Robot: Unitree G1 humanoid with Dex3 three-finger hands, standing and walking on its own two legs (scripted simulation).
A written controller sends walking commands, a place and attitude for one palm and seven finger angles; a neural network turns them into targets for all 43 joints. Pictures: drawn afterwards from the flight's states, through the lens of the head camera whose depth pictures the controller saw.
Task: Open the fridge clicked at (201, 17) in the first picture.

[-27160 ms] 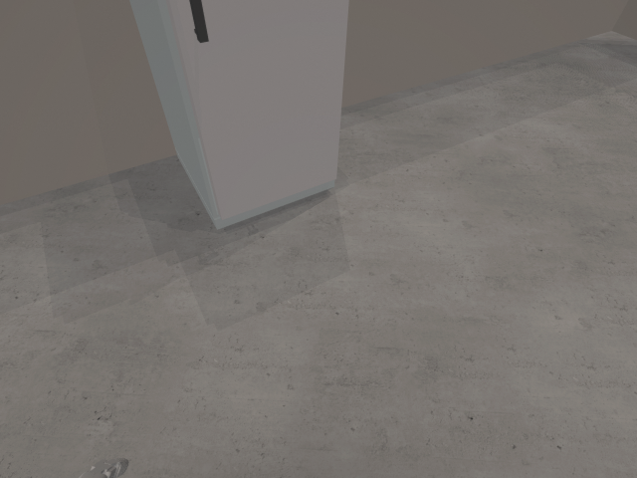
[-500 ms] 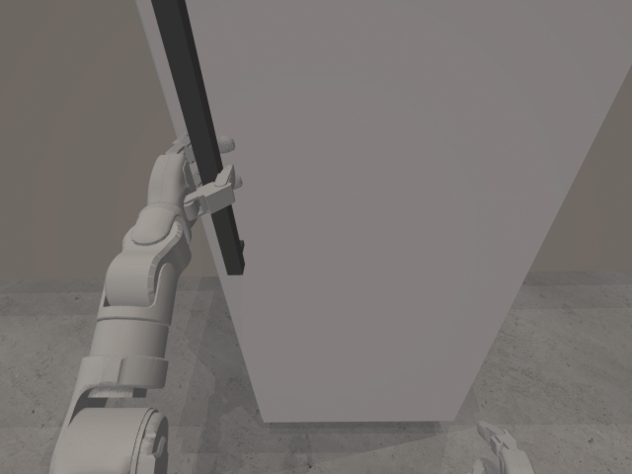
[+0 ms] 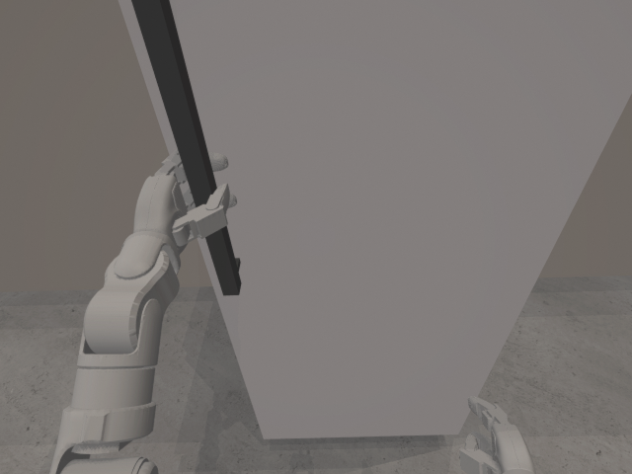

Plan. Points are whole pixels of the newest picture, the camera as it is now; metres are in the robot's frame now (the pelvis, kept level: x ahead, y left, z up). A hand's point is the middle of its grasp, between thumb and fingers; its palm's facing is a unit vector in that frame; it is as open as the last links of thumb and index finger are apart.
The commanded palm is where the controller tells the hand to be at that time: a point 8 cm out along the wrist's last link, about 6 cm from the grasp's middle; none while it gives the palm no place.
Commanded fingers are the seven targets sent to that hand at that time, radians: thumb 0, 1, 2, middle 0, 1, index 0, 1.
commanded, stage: pull the door a little, standing still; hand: left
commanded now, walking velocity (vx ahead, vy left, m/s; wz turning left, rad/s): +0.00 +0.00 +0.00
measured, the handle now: (206, 171) +0.40 +0.16 +0.23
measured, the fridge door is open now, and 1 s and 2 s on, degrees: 0 21 51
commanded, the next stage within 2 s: walk backward, drawing the door open in 0.18 s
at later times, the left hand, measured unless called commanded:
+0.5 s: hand (215, 280) +0.25 +0.11 +0.20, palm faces +0.05 -0.98 -0.20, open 6.9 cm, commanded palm +0.21 +0.16 +0.21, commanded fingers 0.00 0.90 0.90 -0.45 -1.40 -0.45 -1.40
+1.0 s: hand (240, 349) +0.18 +0.08 +0.19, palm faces +0.24 -0.94 -0.25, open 7.4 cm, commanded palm +0.14 +0.12 +0.20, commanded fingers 0.00 0.90 0.90 -0.45 -1.40 -0.45 -1.40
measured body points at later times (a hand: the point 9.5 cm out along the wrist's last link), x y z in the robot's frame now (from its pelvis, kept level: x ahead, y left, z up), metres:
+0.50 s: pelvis +0.01 -0.01 +0.00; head +0.02 -0.03 +0.45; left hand +0.24 +0.16 +0.21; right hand +0.24 -0.22 -0.06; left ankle -0.02 +0.13 -0.73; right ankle -0.08 -0.08 -0.73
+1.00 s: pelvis -0.08 -0.08 -0.01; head -0.03 -0.10 +0.44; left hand +0.16 +0.12 +0.21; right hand +0.10 -0.31 -0.11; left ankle -0.10 +0.04 -0.72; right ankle -0.08 -0.08 -0.74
